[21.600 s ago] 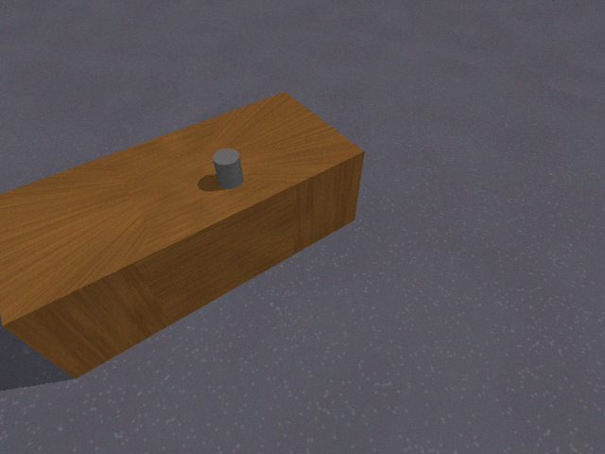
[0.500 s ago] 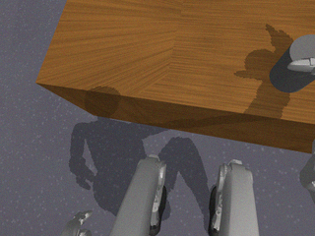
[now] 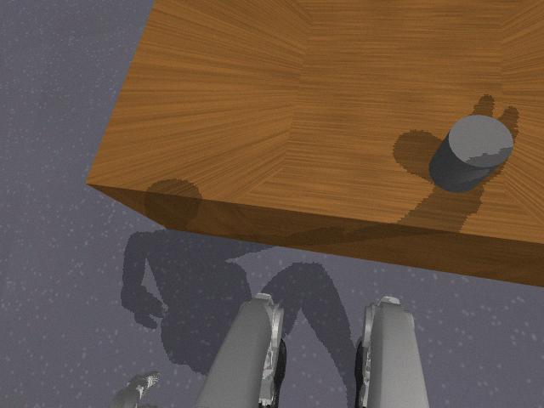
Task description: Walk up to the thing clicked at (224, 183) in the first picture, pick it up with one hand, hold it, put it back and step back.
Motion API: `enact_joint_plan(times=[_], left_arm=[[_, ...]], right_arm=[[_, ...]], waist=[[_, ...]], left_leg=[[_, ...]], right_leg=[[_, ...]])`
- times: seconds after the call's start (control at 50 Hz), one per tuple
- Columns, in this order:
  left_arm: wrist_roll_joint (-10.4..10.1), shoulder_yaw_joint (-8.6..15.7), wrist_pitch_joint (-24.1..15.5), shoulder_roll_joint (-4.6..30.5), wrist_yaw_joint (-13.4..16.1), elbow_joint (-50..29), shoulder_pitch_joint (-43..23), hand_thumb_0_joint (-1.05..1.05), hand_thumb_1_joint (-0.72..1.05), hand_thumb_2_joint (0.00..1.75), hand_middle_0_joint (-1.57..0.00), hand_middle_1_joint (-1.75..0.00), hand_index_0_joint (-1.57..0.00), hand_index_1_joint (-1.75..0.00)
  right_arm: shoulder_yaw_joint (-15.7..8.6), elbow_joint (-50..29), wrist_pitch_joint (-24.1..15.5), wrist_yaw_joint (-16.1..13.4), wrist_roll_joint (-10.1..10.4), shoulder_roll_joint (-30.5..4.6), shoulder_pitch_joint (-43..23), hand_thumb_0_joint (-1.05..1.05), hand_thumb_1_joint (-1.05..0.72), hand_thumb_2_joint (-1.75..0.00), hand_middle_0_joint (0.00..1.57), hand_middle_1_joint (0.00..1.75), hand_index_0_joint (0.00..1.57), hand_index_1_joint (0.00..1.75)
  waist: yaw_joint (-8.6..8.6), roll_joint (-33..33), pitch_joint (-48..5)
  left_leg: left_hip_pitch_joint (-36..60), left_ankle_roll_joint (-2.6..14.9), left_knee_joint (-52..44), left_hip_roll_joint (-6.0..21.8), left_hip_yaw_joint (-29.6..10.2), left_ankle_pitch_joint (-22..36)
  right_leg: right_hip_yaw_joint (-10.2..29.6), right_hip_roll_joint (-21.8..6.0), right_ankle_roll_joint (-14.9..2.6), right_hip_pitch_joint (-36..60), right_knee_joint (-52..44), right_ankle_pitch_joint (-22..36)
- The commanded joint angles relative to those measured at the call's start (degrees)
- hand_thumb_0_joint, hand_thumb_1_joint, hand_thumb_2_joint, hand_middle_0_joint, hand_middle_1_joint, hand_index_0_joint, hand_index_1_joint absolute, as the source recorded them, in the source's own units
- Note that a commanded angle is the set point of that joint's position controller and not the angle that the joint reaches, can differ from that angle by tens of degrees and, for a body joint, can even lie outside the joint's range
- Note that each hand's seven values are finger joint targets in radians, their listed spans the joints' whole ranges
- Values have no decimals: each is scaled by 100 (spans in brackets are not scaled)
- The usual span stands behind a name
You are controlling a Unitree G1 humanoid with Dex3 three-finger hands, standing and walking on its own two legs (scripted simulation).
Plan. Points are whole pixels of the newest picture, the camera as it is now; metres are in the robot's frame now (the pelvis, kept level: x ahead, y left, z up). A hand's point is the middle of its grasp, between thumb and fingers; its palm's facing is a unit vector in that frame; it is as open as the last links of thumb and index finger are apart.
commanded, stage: home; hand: right
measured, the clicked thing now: (466, 156) +0.51 -0.25 -0.12
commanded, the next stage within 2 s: rest in 0.72 s
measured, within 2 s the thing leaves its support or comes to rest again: neither
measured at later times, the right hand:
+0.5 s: hand out of the picture +0.38 -0.40 +0.11, palm faces +0.44 +0.79 -0.42, open 16.6 cm
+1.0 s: hand out of the picture +0.19 -0.20 +0.10, palm faces +0.17 +0.97 -0.18, open 17.4 cm
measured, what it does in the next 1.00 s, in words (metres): rises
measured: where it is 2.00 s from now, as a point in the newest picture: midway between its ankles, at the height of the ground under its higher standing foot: (316, 395)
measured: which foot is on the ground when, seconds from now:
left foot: down 0.00-1.00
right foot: down 0.00-1.00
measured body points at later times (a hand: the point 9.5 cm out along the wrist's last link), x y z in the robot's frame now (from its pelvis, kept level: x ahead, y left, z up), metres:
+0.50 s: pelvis +0.03 -0.03 +0.14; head +0.12 -0.07 +0.58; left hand +0.09 +0.25 +0.04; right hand +0.36 -0.44 +0.14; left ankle +0.04 +0.13 -0.53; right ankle +0.06 -0.13 -0.53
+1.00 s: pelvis +0.06 +0.00 +0.17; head +0.07 +0.00 +0.62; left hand +0.27 +0.21 +0.10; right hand +0.18 -0.25 +0.12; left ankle +0.04 +0.13 -0.53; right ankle +0.06 -0.13 -0.53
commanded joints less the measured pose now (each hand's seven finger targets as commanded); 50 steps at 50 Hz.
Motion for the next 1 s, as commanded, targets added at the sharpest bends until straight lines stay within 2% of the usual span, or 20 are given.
enact_joint_plan(times=[0.0,0.04,0.1,0.2,0.26,0.34,0.38,0.4,0.42,0.46,0.48,0.54,0.6,0.72,0.82,0.84,0.86,0.94,0.96,0.98], left_arm=[[-52,504,57,1320,25,-413,1127,0,87,91,-20,-30,-19,-30],[-100,446,115,1217,21,-501,1083,0,86,92,-20,-30,-19,-31],[-112,444,181,1180,74,-541,1129,0,88,89,-20,-29,-20,-29],[-63,369,237,1015,243,-213,1198,0,90,90,-20,-29,-20,-30],[-81,410,176,1148,278,-327,1151,0,90,90,-20,-29,-20,-29],[-152,435,97,1091,285,-501,1124,0,90,90,-20,-29,-20,-29],[-204,532,84,1142,299,-583,1119,0,98,96,-19,-28,-18,-29],[-42,528,35,1114,284,-675,1172,0,90,90,-20,-29,-20,-29],[-83,509,-10,1031,282,-673,1088,0,90,90,-20,-29,-20,-29],[-170,556,-83,991,310,-748,1027,0,90,90,-20,-29,-20,-29],[-180,563,-105,961,339,-742,983,0,90,90,-20,-29,-20,-29],[-184,523,-191,883,393,-864,815,0,90,90,-20,-29,-20,-29],[-241,446,-253,746,545,-1014,603,0,90,90,-20,-29,-20,-29],[-235,423,-473,641,813,-1114,339,0,90,90,-20,-29,-20,-29],[-298,378,-805,469,870,-1386,65,0,90,90,-20,-29,-20,-29],[-324,394,-855,509,875,-1435,-8,0,92,87,-19,-29,-19,-29],[-341,377,-915,503,887,-1491,-92,0,90,90,-20,-29,-20,-29],[-335,355,-1173,471,904,-1615,-176,0,90,90,-20,-29,-20,-29],[-324,359,-1238,472,913,-1612,-180,0,94,85,-19,-30,-20,-29],[-303,351,-1304,451,916,-1634,-155,0,90,90,-20,-29,-20,-29]], right_arm=[[171,-1405,316,-490,-458,-1786,-2025,0,47,-8,4,6,6,6],[-17,-2060,416,-759,-654,-2542,-2213,0,44,-9,4,6,6,6],[-15,-2329,552,-1160,-765,-2778,-1722,0,52,-3,5,5,5,5],[333,-769,743,-1697,-821,-1967,-1086,0,45,-12,6,7,6,7],[554,-442,808,-1783,-792,-1524,-780,0,42,-13,7,8,7,8],[1106,256,1059,-1784,-629,-254,382,0,40,-14,7,8,7,8],[1284,-229,1185,-1785,-563,-97,632,0,30,-16,6,8,6,8],[1256,-1439,1091,-1823,-710,-192,391,0,26,-23,8,10,8,10],[1473,-1391,1113,-1835,-594,287,765,0,29,-21,8,10,8,10],[1291,-1673,1086,-1917,-386,570,2062,0,35,-17,7,9,7,9],[1313,-2051,1044,-1953,-306,672,1985,0,37,-16,7,8,7,8],[1230,-3987,973,-2066,-201,563,2529,0,41,-14,7,8,7,8],[1286,-4718,1267,-2160,-201,752,3545,0,42,-13,7,8,7,8],[2151,-5800,2099,-1891,-148,1633,4512,0,45,-11,6,7,6,7],[2994,-6026,2946,-1425,130,2603,6344,0,54,-6,6,6,6,6],[2812,-6182,3100,-1384,155,2381,6632,0,61,0,9,1,9,1],[3003,-6483,3210,-1316,180,2460,6571,0,56,-5,5,5,5,5],[3038,-7169,3501,-1180,201,2452,6979,0,54,-6,6,6,6,6],[2819,-7293,3521,-1187,185,2270,6920,0,61,0,6,0,5,0],[2968,-7434,3512,-1164,157,2411,6943,0,55,-6,6,6,6,6]], waist=[[-31,-1476,-3498],[-245,-1807,-4172],[-329,-1983,-4369],[-30,-1341,-2275],[-62,-1465,-2009],[-55,-888,-1286],[-152,-825,-1318],[-201,-908,-1619],[-153,-784,-1643],[-303,-492,-1341],[-279,-426,-1413],[-667,-1182,-1696],[-677,-1187,-1468],[-426,-1137,-1217],[-320,-234,-514],[-434,-192,-430],[-331,-59,-371],[-281,149,-151],[-329,78,-143],[-275,26,-194]], left_leg=[[1640,179,-1756,-52,-56,1711],[2311,155,-2068,-51,-92,1963],[2855,120,-2460,-56,-124,2403],[3336,123,-3333,-82,-148,2416],[3426,175,-3630,-82,-39,2284],[3688,214,-3973,-103,150,2218],[4026,223,-4202,-103,143,2216],[4212,215,-4184,-65,99,2221],[4373,219,-4261,-68,112,2267],[4524,216,-4367,-50,132,2205],[4614,214,-4431,-27,108,2177],[4918,249,-4547,66,57,2045],[5285,229,-4759,97,-3,2105],[5529,186,-4874,96,15,2336],[5632,115,-5056,68,132,2438],[5668,95,-5100,85,120,2374],[5616,71,-5137,87,108,2316],[5496,-12,-5160,170,-39,2233],[5479,-19,-5152,195,-97,2159],[5455,-14,-5077,203,-118,2199]], right_leg=[[40,57,-174,4199,-1736,1915],[-35,93,-145,4875,-1994,2201],[-127,101,-150,5652,-2287,2861],[-288,166,-196,5103,-3034,2335],[-235,138,-107,5685,-3538,2370],[-6,89,-66,5885,-4183,2384],[-21,97,-77,6085,-4427,2341],[25,90,-121,6133,-4470,2429],[2,106,-138,6258,-4529,2483],[0,147,-144,6210,-4642,2408],[-20,160,-150,6244,-4685,2321],[59,148,-22,6732,-5052,2109],[-82,226,-41,6815,-5190,1979],[-115,204,-23,7072,-5273,2189],[-252,323,-195,6623,-5160,2289],[-288,346,-209,6572,-5141,2211],[-287,358,-231,6531,-5130,2111],[-369,446,-273,6330,-4944,1908],[-392,459,-264,6330,-4907,1845],[-399,464,-260,6374,-4859,1867]])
